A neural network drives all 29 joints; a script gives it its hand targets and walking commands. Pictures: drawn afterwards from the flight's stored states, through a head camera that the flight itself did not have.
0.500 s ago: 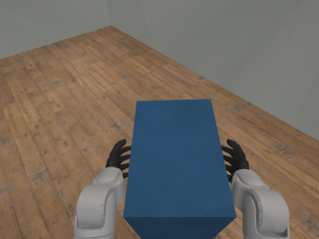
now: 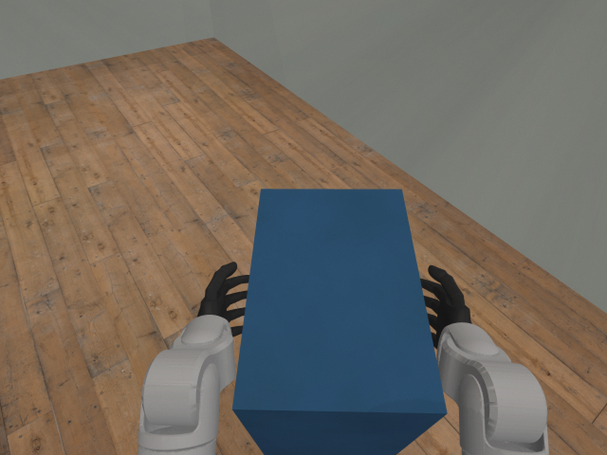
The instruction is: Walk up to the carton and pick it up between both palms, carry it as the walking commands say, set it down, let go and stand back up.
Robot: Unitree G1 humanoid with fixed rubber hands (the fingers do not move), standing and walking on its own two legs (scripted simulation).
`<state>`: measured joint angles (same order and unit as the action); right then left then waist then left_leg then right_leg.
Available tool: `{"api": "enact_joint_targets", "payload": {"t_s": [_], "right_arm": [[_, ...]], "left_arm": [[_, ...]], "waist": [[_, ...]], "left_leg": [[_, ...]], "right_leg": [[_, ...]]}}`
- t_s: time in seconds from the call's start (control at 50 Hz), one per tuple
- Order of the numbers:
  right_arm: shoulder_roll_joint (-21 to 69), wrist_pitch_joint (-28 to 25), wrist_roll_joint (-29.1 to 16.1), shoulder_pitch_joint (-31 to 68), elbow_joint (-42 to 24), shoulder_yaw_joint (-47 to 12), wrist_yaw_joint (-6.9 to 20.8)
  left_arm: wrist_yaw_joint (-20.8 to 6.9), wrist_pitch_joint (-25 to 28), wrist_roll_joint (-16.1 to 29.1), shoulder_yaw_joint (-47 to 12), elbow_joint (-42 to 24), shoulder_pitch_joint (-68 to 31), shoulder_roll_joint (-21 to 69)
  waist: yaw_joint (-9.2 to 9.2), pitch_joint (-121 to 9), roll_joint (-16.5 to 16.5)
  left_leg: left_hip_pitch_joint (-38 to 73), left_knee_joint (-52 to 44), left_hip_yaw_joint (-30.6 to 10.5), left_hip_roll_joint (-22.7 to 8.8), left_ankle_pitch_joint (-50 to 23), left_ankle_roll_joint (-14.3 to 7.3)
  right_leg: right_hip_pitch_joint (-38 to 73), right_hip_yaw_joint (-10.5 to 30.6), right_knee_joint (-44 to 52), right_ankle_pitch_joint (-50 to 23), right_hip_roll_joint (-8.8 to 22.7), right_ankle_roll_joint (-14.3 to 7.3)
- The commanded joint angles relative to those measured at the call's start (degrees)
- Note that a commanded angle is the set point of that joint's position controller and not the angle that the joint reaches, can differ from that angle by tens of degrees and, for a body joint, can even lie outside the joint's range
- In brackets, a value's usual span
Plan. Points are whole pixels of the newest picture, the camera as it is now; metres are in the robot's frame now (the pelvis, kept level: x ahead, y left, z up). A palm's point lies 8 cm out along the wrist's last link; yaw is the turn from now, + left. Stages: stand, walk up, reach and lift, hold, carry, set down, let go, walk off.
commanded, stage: carry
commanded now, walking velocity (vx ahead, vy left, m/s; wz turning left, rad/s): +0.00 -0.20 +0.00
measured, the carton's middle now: (329, 330) +0.30 +0.01 +0.03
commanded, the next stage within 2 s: none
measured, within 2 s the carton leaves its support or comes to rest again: neither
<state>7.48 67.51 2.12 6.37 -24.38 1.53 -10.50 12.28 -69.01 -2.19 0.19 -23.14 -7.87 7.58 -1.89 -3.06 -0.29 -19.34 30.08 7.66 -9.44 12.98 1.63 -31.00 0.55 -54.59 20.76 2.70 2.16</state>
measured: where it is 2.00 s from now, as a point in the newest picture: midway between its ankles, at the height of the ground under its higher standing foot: outside the picture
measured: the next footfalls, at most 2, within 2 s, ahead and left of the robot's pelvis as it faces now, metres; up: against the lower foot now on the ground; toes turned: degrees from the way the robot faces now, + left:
right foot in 0.14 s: +0.05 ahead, -0.22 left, +0.00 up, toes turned -8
left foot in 0.52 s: -0.04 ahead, -0.09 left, +0.00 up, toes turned +12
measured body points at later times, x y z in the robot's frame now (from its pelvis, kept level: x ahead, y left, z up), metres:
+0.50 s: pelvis -0.05 -0.17 -0.01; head -0.06 -0.14 +0.43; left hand +0.21 -0.02 +0.06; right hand +0.23 -0.29 +0.09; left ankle -0.08 -0.09 -0.74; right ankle +0.01 -0.21 -0.74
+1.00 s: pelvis -0.09 -0.31 -0.01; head -0.09 -0.33 +0.44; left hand +0.19 -0.19 +0.07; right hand +0.17 -0.46 +0.06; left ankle -0.10 -0.16 -0.72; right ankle -0.05 -0.44 -0.74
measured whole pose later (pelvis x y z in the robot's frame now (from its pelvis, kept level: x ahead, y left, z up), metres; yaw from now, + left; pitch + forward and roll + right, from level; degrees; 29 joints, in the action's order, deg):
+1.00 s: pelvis -0.09 -0.31 -0.01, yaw +0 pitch +2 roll +0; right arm 7.3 69.0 1.5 4.7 -24.5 2.6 -10.9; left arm 11.6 -68.2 -2.0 -1.3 -20.0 -6.7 7.5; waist 1.5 -2.7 2.4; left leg -22.7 45.0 6.4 -7.5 29.2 6.5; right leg -21.4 -4.9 -32.7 13.3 3.9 0.8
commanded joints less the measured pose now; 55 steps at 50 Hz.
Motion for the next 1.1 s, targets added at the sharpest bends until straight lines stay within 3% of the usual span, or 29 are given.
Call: {"api": "enact_joint_targets", "payload": {"t_s": [0.0, 0.08, 0.1, 0.12, 0.14, 0.18, 0.24, 0.28, 0.4, 0.44, 0.46, 0.48, 0.5, 0.52, 0.54, 0.56, 0.58, 0.62, 0.68, 0.74, 0.8, 0.84, 0.86, 0.88, 0.92, 0.96, 1.0, 1.04, 1.08], "right_arm": [[48.2, -0.43, -11.98, 14.97, -5.02, -26.55, 6.95], [47.78, 0.05, -11.66, 14.57, -4.43, -27.5, 6.47], [47.61, -0.11, -11.79, 14.94, -5.14, -28.11, 6.44], [48.1, -0.15, -12.17, 16.67, -5.45, -29.18, 6.27], [48.53, -0.16, -12.95, 18.42, -7.18, -30.53, 6.35], [52.19, -0.44, -15.76, 25.17, -11.5, -35.06, 7.01], [55.43, -1.02, -18.46, 28.99, -11.57, -37.66, 7.54], [54.55, -1.0, -18.65, 27.03, -11.19, -37.94, 7.45], [49.15, 0.33, -14.88, 15.9, -2.84, -31.36, 7.38], [48.59, 0.32, -13.45, 13.74, -1.15, -29.37, 7.45], [48.34, 0.27, -12.66, 13.44, -1.02, -28.17, 7.56], [48.25, 0.21, -12.32, 13.9, -0.06, -27.31, 7.51], [48.28, 0.11, -11.8, 14.82, -0.37, -26.16, 7.4], [47.62, -0.07, -11.44, 14.68, -1.13, -25.56, 7.16], [47.98, -0.09, -11.4, 14.7, -1.26, -24.77, 7.47], [49.28, -0.34, -11.1, 16.23, -2.13, -25.39, 7.25], [50.12, -0.32, -11.24, 17.22, -2.87, -25.72, 7.45], [51.94, -0.56, -13.67, 22.14, -5.44, -28.51, 7.56], [51.59, -0.96, -13.8, 19.52, -7.21, -29.03, 7.27], [48.89, -0.4, -12.89, 15.51, -6.17, -28.07, 6.98], [48.51, -0.38, -12.76, 15.45, -6.14, -28.21, 6.88], [48.48, -0.69, -13.07, 16.4, -6.9, -29.23, 6.64], [48.3, -0.71, -13.2, 16.71, -7.03, -29.59, 6.46], [48.71, -0.31, -13.7, 17.63, -6.27, -29.88, 6.62], [49.42, 0.17, -14.57, 18.62, -6.37, -32.75, 6.82], [52.47, -0.19, -17.24, 25.43, -8.75, -35.5, 7.53], [53.53, -0.56, -18.28, 26.2, -10.54, -36.65, 7.78], [52.76, -0.46, -17.74, 24.48, -9.87, -35.89, 7.46], [51.58, 0.07, -16.44, 19.89, -5.57, -32.96, 7.49]], "left_arm": [[-7.89, 1.52, 15.05, -31.66, -4.16, -19.13, 51.8], [-7.6, 1.11, 14.14, -29.87, -3.81, -16.93, 49.76], [-7.78, 1.21, 14.22, -29.54, -4.87, -17.18, 49.26], [-7.99, 1.36, 14.31, -28.88, -5.02, -17.59, 49.51], [-8.1, 1.42, 13.96, -28.05, -5.18, -18.11, 48.99], [-8.83, 2.7, 13.09, -26.94, -5.18, -18.99, 52.34], [-9.24, 4.15, 13.0, -25.56, -5.46, -17.57, 54.33], [-9.05, 4.32, 12.08, -25.18, -5.5, -15.03, 52.89], [-7.84, 2.82, 11.71, -28.54, -5.28, -14.75, 48.22], [-7.63, 2.6, 12.89, -30.41, -7.59, -18.08, 47.87], [-7.67, 2.23, 13.67, -31.59, -7.69, -19.53, 48.6], [-7.7, 1.77, 13.96, -31.98, -7.84, -20.89, 48.34], [-7.78, 1.25, 14.36, -32.49, -7.35, -22.97, 49.19], [-7.79, 1.17, 15.0, -32.63, -8.35, -24.24, 49.0], [-8.14, 0.99, 15.36, -32.96, -9.72, -26.26, 49.62], [-8.5, 0.83, 15.9, -33.62, -9.11, -26.89, 51.81], [-8.56, 1.02, 16.01, -33.47, -7.05, -25.9, 52.9], [-8.57, 1.75, 15.92, -31.83, -5.98, -24.66, 53.12], [-8.39, 2.01, 15.61, -31.95, -5.13, -20.75, 54.04], [-7.86, 1.75, 14.33, -30.94, -3.9, -16.73, 52.1], [-7.51, 1.73, 13.96, -30.61, -5.36, -17.43, 50.89], [-7.43, 2.15, 14.3, -30.01, -7.12, -18.11, 50.11], [-7.44, 2.26, 14.12, -29.41, -6.49, -17.82, 49.77], [-7.5, 2.1, 13.92, -29.11, -6.93, -18.81, 49.49], [-8.08, 2.46, 12.62, -27.44, -5.0, -16.45, 49.99], [-8.36, 3.29, 12.15, -26.25, -4.79, -16.33, 51.49], [-8.32, 3.87, 11.52, -25.68, -5.75, -15.62, 52.0], [-8.31, 3.58, 11.34, -25.57, -3.71, -14.41, 51.87], [-7.64, 3.14, 11.31, -26.94, -3.43, -14.6, 50.49]], "waist": [[2.78, -12.99, 14.91], [1.62, -15.46, 16.8], [1.18, -17.29, 10.31], [0.87, -18.25, -1.54], [1.28, -16.17, -17.59], [0.46, -15.14, -20.14], [0.91, -12.17, -16.42], [0.81, -15.13, -13.36], [0.24, -18.15, -6.87], [1.23, -16.63, -3.07], [1.79, -16.61, -0.63], [2.01, -14.44, 5.34], [2.49, -11.83, 13.08], [2.82, -9.16, 20.89], [3.62, -6.45, 15.32], [3.3, -5.75, 13.08], [2.6, -5.2, 7.4], [2.23, -5.2, 2.0], [2.43, -8.58, 5.85], [2.57, -12.81, 13.27], [1.91, -14.16, 15.4], [1.35, -18.98, 5.75], [1.47, -19.34, -5.01], [1.67, -18.05, -13.11], [0.85, -17.07, -15.39], [1.18, -13.13, -17.01], [1.18, -14.55, -16.61], [1.6, -15.58, -13.4], [2.37, -18.38, -6.49]], "left_leg": [[11.54, -6.83, -5.73, -9.77, -22.11, -5.06], [11.06, 1.13, -3.37, -7.54, -16.53, -2.08], [7.0, 7.5, -1.78, -5.82, -11.58, 0.27], [-1.33, 12.88, -1.18, -3.23, 5.08, 2.48], [-13.55, 23.73, 2.03, 3.11, 22.03, 5.25], [-14.57, 36.34, -2.61, 4.08, 23.36, 3.91], [-15.5, 38.45, -2.86, 3.9, 13.85, 3.09], [-15.38, 36.0, -2.02, 4.67, 12.83, 2.77], [-5.56, 13.26, 0.28, 7.87, 17.72, 1.15], [2.81, 0.75, 2.64, 8.33, 9.07, 0.95], [10.32, -5.38, 2.85, 6.37, 2.03, 0.67], [16.65, -8.59, -1.24, 2.47, 0.58, -0.05], [19.87, -13.69, -12.81, -6.68, 3.81, -2.91], [18.49, -16.06, -26.13, -19.63, -2.18, -8.16], [11.61, -15.8, -24.52, -21.69, -1.9, -13.4], [7.81, -15.68, -22.1, -21.32, -3.45, -14.47], [7.31, -15.53, -16.53, -17.28, -3.7, -12.09], [10.53, -12.84, -11.91, -13.66, -9.05, -9.01], [12.71, -8.48, -9.07, -10.65, -25.07, -7.06], [10.54, -6.06, -4.0, -8.0, -22.32, -5.11], [11.35, -0.46, -1.56, -5.14, -16.54, -2.28], [6.04, 7.4, -1.5, -3.38, -5.99, 1.64], [-0.85, 11.89, -0.8, -0.38, 9.52, 4.49], [-7.29, 18.12, -0.35, 2.7, 21.05, 5.69], [-6.37, 17.74, -0.18, 3.09, 19.73, 5.08], [-4.86, 17.2, -1.77, 3.51, 17.03, 4.13], [-3.76, 12.44, -1.55, 4.68, 13.17, 2.9], [0.68, 2.29, 0.01, 6.13, 5.7, 2.3], [10.5, -8.55, -1.38, 3.6, -4.65, 1.8]], "right_leg": [[1.77, -7.19, 9.64, 1.4, -0.89, 1.5], [11.48, -10.34, 29.45, -3.52, -1.77, 0.61], [18.43, -6.44, 35.86, -6.15, 1.09, 0.51], [25.27, 2.25, 37.42, -19.32, 8.87, -1.09], [29.43, 12.83, 34.45, -38.83, 18.49, -4.73], [23.42, 6.19, 31.9, -35.88, 15.82, -10.86], [22.56, -0.84, 33.23, -24.28, 10.0, -8.69], [25.57, -0.14, 33.14, -20.2, 10.16, -9.53], [25.47, 7.11, 33.01, -23.56, 13.27, -13.78], [20.16, 5.25, 32.34, -21.79, 12.2, -12.52], [15.24, 3.42, 31.74, -18.77, 10.86, -10.32], [8.35, 2.05, 28.66, -13.81, 8.4, -7.97], [-1.23, -0.71, 22.68, -7.27, 4.37, -4.66], [-9.0, -0.72, 7.86, 4.89, -0.88, -1.39], [-9.32, 3.68, -2.4, 6.41, -0.27, -1.46], [-8.13, 5.88, -8.02, 3.32, 2.01, -1.37], [-7.64, 5.21, -8.94, 0.85, 1.49, -1.81], [-9.33, 3.04, -7.91, -0.51, 0.86, -1.33], [-5.62, -1.21, -1.15, -1.01, -0.4, 0.38], [3.58, -6.8, 9.96, -1.94, -0.58, 1.32], [11.09, -10.62, 27.13, -8.12, -2.19, 1.11], [24.01, -2.47, 34.16, -20.61, 5.44, 0.93], [28.93, 6.22, 31.93, -42.64, 13.42, -0.15], [30.57, 10.6, 29.51, -53.64, 18.79, -2.87], [26.62, 5.05, 29.43, -45.19, 16.16, -7.09], [21.92, 2.36, 31.19, -36.2, 11.89, -6.63], [22.38, 0.36, 30.81, -31.94, 11.18, -6.59], [22.12, -0.46, 30.34, -24.26, 10.27, -6.67], [19.05, -1.16, 27.12, -20.65, 9.11, -5.48]]}}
